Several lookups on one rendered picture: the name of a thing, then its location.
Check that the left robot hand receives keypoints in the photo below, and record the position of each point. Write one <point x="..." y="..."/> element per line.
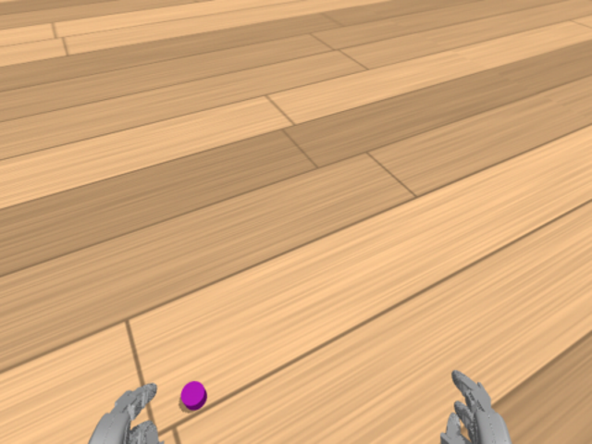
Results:
<point x="114" y="427"/>

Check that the right robot hand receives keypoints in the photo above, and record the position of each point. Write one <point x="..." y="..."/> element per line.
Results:
<point x="483" y="424"/>

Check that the tin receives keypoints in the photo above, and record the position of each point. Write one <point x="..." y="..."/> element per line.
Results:
<point x="194" y="395"/>

